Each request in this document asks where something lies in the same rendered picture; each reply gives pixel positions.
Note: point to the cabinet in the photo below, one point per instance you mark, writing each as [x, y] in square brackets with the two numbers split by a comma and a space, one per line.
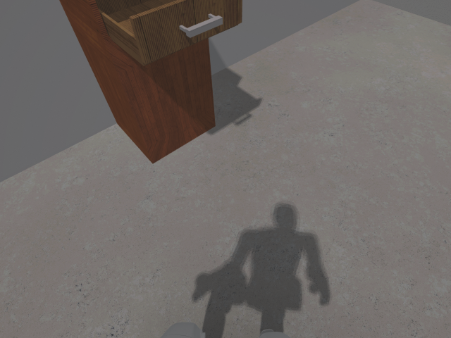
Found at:
[160, 106]

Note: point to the handle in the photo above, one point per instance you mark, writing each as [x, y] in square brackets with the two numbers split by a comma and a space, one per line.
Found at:
[199, 28]

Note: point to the drawer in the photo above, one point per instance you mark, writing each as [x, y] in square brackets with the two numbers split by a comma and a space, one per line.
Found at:
[149, 30]

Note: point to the robot left thigh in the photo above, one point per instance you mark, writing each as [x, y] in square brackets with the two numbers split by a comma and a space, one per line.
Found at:
[184, 330]

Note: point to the right robot shin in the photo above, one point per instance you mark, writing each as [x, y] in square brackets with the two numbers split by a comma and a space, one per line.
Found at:
[264, 331]

